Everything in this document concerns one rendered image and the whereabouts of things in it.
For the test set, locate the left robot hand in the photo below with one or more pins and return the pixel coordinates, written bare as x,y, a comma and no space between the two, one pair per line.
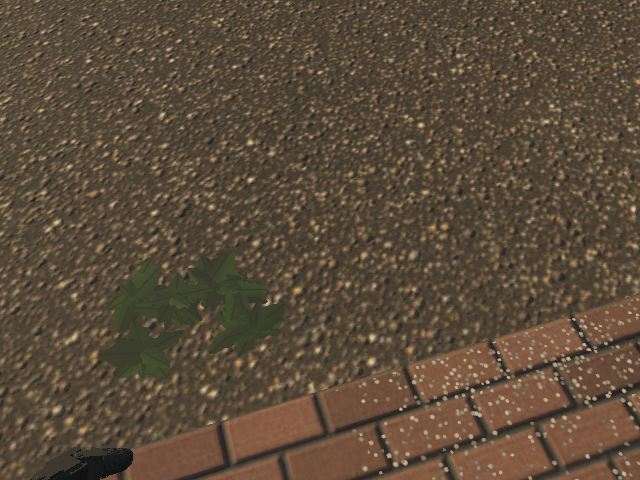
93,464

